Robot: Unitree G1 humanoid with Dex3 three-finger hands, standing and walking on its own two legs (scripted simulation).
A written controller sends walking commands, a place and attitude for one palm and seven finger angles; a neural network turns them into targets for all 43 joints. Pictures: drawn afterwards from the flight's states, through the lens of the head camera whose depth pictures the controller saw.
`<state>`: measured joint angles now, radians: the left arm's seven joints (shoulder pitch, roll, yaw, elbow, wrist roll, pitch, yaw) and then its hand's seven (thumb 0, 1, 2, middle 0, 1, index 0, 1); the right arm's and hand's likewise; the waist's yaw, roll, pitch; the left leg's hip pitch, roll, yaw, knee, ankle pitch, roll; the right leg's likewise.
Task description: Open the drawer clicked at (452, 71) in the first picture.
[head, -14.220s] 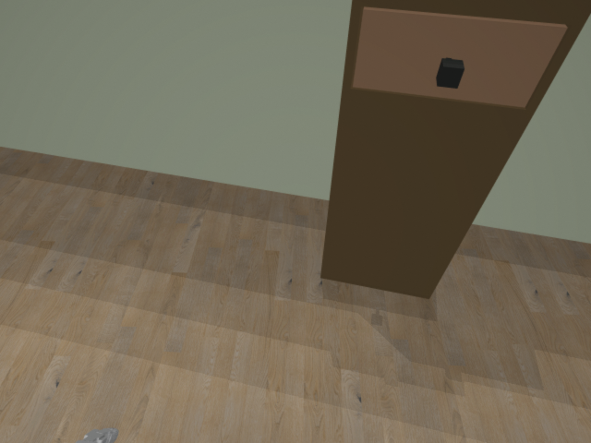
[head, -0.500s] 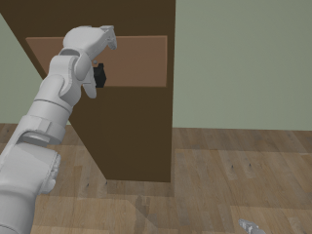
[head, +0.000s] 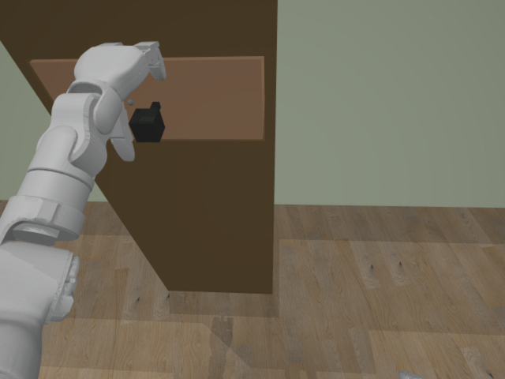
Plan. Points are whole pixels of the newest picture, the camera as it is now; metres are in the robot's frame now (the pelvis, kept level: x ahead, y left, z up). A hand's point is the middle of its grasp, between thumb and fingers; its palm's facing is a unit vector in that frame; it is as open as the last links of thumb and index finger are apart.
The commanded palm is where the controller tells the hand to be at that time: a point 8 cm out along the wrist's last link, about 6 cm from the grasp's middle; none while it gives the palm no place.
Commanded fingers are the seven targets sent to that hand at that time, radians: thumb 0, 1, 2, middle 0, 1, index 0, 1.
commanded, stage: move the hooked fingers above the handle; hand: left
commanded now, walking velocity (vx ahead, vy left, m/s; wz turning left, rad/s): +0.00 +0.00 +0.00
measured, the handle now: (150, 118) +0.51 +0.20 +0.15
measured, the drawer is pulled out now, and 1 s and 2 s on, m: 0.00 0.00 0.00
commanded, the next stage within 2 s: lower the fingers behind the handle in 0.26 s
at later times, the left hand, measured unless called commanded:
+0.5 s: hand (134, 100) +0.47 +0.20 +0.21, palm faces +0.04 -0.03 -1.00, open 13.8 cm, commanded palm +0.45 +0.20 +0.27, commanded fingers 0.00 -0.50 0.30 -0.30 -1.20 -0.30 -1.20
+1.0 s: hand (147, 123) +0.47 +0.19 +0.17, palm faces +0.02 -0.04 -1.00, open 13.8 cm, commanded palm +0.45 +0.20 +0.23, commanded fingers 0.00 -0.50 0.30 -0.30 -1.20 -0.30 -1.20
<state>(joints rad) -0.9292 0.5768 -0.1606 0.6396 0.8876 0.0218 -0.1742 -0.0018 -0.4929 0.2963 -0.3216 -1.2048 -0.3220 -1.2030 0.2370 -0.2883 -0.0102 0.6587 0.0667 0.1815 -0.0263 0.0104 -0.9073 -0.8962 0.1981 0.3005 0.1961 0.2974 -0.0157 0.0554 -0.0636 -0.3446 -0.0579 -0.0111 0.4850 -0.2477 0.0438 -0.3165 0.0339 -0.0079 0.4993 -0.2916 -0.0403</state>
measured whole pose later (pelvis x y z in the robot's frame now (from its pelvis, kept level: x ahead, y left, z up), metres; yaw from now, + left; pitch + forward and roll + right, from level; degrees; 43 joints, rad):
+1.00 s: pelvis +0.00 +0.01 +0.00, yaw -1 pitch +8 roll +0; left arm -0.91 0.52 -0.16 0.74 0.93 -0.01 -0.08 0.00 -0.49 0.30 -0.33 -1.22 -0.32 -1.20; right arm 0.26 -0.26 -0.01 0.65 0.06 0.19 -0.03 0.01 -0.91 -0.90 0.20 0.30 0.20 0.30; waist -0.03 0.05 -0.08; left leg -0.41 -0.06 0.01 0.54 -0.27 0.05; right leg -0.39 0.04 0.01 0.55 -0.31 -0.03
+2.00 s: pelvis +0.01 +0.00 -0.01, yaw -1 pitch +9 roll +0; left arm -0.80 0.51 -0.12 0.73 0.95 -0.03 -0.01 0.00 -0.49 0.30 -0.31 -1.20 -0.32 -1.20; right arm 0.25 -0.26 -0.02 0.65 0.06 0.20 -0.04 0.01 -0.91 -0.90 0.20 0.30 0.20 0.30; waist -0.03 0.05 -0.10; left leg -0.43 -0.04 0.01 0.56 -0.29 0.04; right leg -0.40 0.05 0.01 0.56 -0.32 -0.04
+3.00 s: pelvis +0.00 +0.00 -0.01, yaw -2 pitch +9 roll +0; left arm -0.77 0.53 -0.12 0.71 0.96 -0.01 -0.02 -0.01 0.43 0.69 -0.30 -1.35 -0.41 -1.35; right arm 0.26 -0.26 -0.02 0.64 0.06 0.19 -0.05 0.01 -0.91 -0.90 0.20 0.30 0.20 0.30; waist -0.04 0.05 -0.09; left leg -0.41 -0.04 0.02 0.55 -0.28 0.05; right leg -0.39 0.05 0.02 0.55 -0.31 -0.04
